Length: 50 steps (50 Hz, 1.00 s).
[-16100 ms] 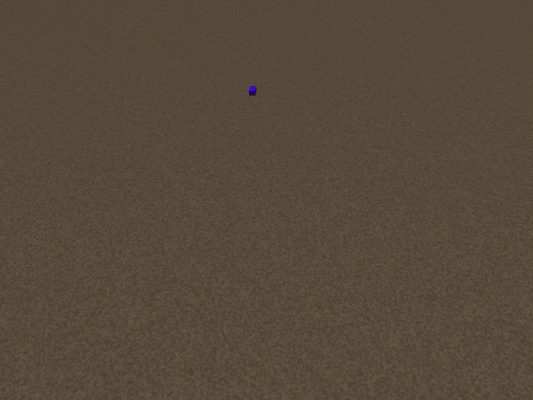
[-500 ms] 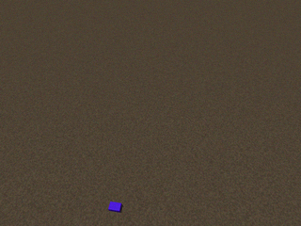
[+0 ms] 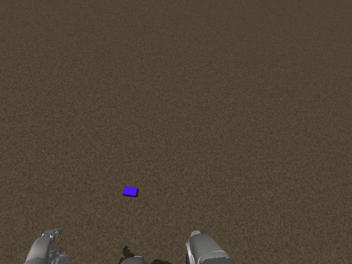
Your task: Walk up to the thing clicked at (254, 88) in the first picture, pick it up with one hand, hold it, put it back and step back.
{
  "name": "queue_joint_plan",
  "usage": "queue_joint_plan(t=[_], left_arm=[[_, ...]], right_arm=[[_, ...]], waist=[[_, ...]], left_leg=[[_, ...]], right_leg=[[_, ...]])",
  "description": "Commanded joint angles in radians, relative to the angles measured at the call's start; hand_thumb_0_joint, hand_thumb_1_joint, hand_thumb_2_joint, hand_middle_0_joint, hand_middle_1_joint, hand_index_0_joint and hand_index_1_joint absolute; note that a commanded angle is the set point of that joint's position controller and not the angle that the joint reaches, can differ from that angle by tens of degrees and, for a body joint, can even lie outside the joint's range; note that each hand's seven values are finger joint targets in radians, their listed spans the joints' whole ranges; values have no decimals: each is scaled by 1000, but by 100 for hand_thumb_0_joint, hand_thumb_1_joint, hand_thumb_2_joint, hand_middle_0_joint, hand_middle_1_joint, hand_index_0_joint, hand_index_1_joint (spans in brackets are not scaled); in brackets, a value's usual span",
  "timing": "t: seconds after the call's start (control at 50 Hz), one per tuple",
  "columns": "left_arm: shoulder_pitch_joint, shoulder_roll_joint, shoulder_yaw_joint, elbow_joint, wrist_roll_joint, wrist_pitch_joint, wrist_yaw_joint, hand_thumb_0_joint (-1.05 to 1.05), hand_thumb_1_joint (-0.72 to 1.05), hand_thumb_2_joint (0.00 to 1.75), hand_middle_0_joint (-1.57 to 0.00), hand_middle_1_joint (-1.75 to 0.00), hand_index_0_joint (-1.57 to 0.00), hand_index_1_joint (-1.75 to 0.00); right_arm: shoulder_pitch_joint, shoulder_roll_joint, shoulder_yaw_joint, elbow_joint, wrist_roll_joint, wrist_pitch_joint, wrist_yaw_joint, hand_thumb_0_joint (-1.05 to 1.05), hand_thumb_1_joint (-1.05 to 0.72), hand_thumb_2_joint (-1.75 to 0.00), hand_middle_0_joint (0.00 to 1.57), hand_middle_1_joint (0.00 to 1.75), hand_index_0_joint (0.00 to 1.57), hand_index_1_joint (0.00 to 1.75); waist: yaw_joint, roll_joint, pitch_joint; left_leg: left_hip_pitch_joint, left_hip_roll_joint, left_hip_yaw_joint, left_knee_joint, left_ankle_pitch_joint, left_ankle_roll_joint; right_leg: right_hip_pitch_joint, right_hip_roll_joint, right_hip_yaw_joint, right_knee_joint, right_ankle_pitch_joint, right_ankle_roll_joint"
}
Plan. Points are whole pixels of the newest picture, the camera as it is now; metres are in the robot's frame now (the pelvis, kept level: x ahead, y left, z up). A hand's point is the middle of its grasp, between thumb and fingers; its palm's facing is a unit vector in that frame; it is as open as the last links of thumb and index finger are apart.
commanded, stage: walk up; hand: left
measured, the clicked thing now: (130, 191) +0.48 +0.18 -0.74
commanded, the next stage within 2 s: stand in 1.90 s
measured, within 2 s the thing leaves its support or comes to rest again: neither
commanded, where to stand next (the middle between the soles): +0.09 -0.04 m, yaw -2 degrees
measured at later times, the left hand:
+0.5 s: hand out of the picture -0.01 +0.23 -0.13, palm faces -0.09 -0.91 -0.40, open 7.4 cm
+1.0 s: hand out of the picture -0.17 +0.21 -0.15, palm faces -0.03 -0.93 -0.37, open 7.4 cm
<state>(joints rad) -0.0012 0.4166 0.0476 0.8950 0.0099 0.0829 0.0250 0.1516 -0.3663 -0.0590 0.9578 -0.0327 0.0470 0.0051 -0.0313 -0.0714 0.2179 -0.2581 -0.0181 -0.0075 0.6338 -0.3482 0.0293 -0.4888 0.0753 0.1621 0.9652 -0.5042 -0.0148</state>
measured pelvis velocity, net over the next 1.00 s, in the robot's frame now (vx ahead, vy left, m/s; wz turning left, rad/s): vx -0.24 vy -0.06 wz -0.04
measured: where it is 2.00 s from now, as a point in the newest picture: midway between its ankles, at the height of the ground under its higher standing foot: outside the picture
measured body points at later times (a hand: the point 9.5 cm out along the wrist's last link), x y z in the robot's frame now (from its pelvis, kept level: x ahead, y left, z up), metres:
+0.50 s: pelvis -0.12 -0.03 +0.00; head -0.06 -0.04 +0.45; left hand -0.01 +0.28 -0.11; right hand -0.02 -0.35 -0.12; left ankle -0.12 +0.11 -0.65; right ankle -0.12 -0.14 -0.73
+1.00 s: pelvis -0.24 -0.06 +0.00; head -0.22 -0.06 +0.45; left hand -0.16 +0.25 -0.12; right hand -0.14 -0.37 -0.12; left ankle -0.20 +0.09 -0.71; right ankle -0.25 -0.18 -0.73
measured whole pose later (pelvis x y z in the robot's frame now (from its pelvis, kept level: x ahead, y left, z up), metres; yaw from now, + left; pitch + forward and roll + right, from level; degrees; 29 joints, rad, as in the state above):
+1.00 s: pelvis -0.24 -0.06 +0.00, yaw -2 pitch -4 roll -2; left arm 0.23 0.36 0.06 0.92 0.03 0.01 -0.01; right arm 0.16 -0.38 -0.04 0.88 -0.02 0.03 -0.01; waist 0.02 0.03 0.11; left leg -0.34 0.04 -0.09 0.78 -0.46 -0.01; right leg -0.21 0.06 0.03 0.61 -0.34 -0.02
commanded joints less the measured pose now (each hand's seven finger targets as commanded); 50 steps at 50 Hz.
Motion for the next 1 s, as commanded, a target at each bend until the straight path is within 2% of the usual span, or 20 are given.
queue_joint_plan(t=[0.0, 0.16, 0.26, 0.3, 0.32, 0.34, 0.36, 0.44, 0.56, 0.62, 0.64, 0.66, 0.68, 0.74, 0.84, 0.88, 0.9, 0.92, 0.94, 0.98], left_arm=[[114, 172, 54, -70, -2, -15, 14, 0, 90, 90, -20, -30, -20, -30], [113, 144, 70, -140, 11, -28, -1, 0, 90, 90, -20, -30, -20, -30], [227, 133, 79, -101, 20, -32, -18, 0, 90, 90, -20, -30, -20, -30], [303, 140, 89, -73, 25, -40, -20, 0, 90, 90, -20, -30, -20, -30], [294, 189, 102, -84, 37, -45, -20, 0, 90, 90, -20, -30, -20, -30], [230, 281, 121, -110, 25, -41, -25, 0, 90, 90, -20, -30, -20, -30], [180, 314, 124, -151, 37, -48, -23, 0, 90, 90, -20, -30, -20, -30], [68, 196, 98, -200, 32, -53, -6, 0, 90, 90, -20, -30, -20, -30], [189, 173, 92, -218, 37, -43, 1, 0, 90, 90, -20, -30, -20, -30], [168, 181, 85, -223, 17, -31, -12, 0, 90, 90, -20, -30, -20, -30], [195, 148, 73, -224, 14, -29, -16, 0, 90, 90, -20, -30, -20, -30], [171, 120, 66, -233, 7, -32, -21, 0, 90, 90, -20, -30, -20, -30], [78, 165, 89, -233, 20, -30, -7, 0, 90, 90, -20, -30, -20, -30], [164, 152, 91, -169, -2, -31, -15, 0, 90, 90, -20, -30, -20, -30], [183, 128, 75, -126, 8, -76, -36, 0, 90, 90, -20, -30, -20, -30], [249, 129, 82, -61, 12, -99, -23, 0, 90, 90, -20, -30, -20, -30], [267, 171, 92, -43, 24, -113, -14, 0, 90, 90, -20, -30, -20, -30], [253, 231, 101, -54, 34, -127, -8, 0, 90, 90, -20, -30, -20, -30], [174, 302, 105, -76, 30, -127, -10, 0, 90, 90, -20, -30, -20, -30], [112, 213, 82, -80, 18, -137, -13, 0, 90, 90, -20, -30, -20, -30]], right_arm=[[-47, -267, -67, -121, -3, -40, -46, 0, -90, -90, 20, 30, 20, 30], [50, -275, -73, -151, 7, -36, -57, 0, -90, -90, 20, 30, 20, 30], [-18, -301, -74, -194, 10, -23, -43, 0, -90, -90, 20, 30, 20, 30], [-54, -288, -63, -201, 18, -15, -38, 0, -90, -90, 20, 30, 20, 30], [-50, -252, -53, -207, 24, -14, -36, 0, -90, -90, 20, 30, 20, 30], [-97, -202, -48, -225, 34, -17, -44, 0, -90, -90, 20, 30, 20, 30], [-87, -221, -58, -213, 31, -9, -55, 0, -90, -90, 20, 30, 20, 30], [37, -216, -37, -164, 44, -24, -55, 0, -90, -90, 20, 30, 20, 30], [33, -195, -33, -190, 14, -48, -52, 0, -90, -90, 20, 30, 20, 30], [125, -194, -44, -148, 4, -61, -47, 0, -90, -90, 20, 30, 20, 30], [106, -237, -59, -152, -9, -66, -46, 0, -90, -90, 20, 30, 20, 30], [55, -343, -79, -166, -10, -66, -40, 0, -90, -90, 20, 30, 20, 30], [41, -382, -87, -179, -6, -68, -37, 0, -90, -90, 20, 30, 20, 30], [-47, -269, -51, -181, -9, -82, -51, 0, -90, -90, 20, 30, 20, 30], [-21, -253, -49, -171, -12, -71, -32, 0, -90, -90, 20, 30, 20, 30], [-19, -248, -42, -165, -3, -51, -24, 0, -90, -90, 20, 30, 20, 30], [-1, -199, -25, -166, 7, -47, -22, 0, -90, -90, 20, 30, 20, 30], [-21, -149, -9, -189, 20, -47, -14, 0, -90, -90, 20, 30, 20, 30], [-25, -193, -30, -166, 19, -38, -29, 0, -90, -90, 20, 30, 20, 30], [-7, -216, -34, -127, 30, -41, -20, 0, -90, -90, 20, 30, 20, 30]], waist=[[61, 200, -242], [-13, 201, -268], [32, 256, -312], [73, 220, -316], [71, 99, -289], [86, -165, -214], [91, -192, -167], [17, -73, -189], [83, -117, -268], [33, -52, -313], [49, 25, -316], [51, 241, -285], [-12, 276, -249], [69, 165, -217], [30, 272, -233], [61, 229, -234], [61, 135, -253], [62, -35, -238], [68, -69, -214], [33, 39, -123]], left_leg=[[210, 263, -230, -151, 770, 162], [290, 298, -224, -117, 727, 206], [132, 299, -221, -105, 483, 170], [24, 261, -183, -48, 389, 108], [-100, 181, -151, 31, 257, 52], [-194, -50, -26, 233, -80, -18], [-161, -58, -88, 486, -321, -34], [-180, -81, -131, 594, -175, -42], [-163, -6, -24, 96, -174, -43], [41, -11, 28, -274, 161, -21], [150, 98, -142, -287, 177, 24], [156, 327, -433, -293, 251, 149], [-35, 461, -540, -316, 326, 276], [18, 298, -258, -217, 488, 188], [72, 220, -169, -154, 238, 144], [-4, 164, -112, -48, 211, 98], [-99, 135, -103, 50, 168, 55], [-281, 27, -80, 133, -50, -9], [-116, 29, -127, 255, -270, -27], [-106, 42, -165, 270, -191, -31]], right_leg=[[-83, 34, 63, 287, 11, 6], [20, -14, -27, -29, -12, 51], [231, -52, -127, -337, 98, 12], [356, -69, -133, -517, 258, -20], [377, -164, 22, -557, 306, -52], [245, -346, 264, -631, 411, -211], [90, -479, 387, -668, 494, -305], [201, -297, 58, -507, 734, -202], [458, -303, 58, -396, 781, -194], [381, -263, 21, -293, 630, -126], [218, -211, 4, -252, 454, -75], [22, -47, -111, -142, 100, -14], [96, -48, -49, 61, -132, 6], [70, -16, 30, 178, -28, -14], [229, -56, -133, -340, -3, 16], [399, -21, -169, -618, 202, -5], [493, -83, -35, -626, 240, -17], [505, -282, 289, -667, 199, -88], [202, -447, 415, -688, 120, -232], [166, -371, 276, -661, 114, -202]])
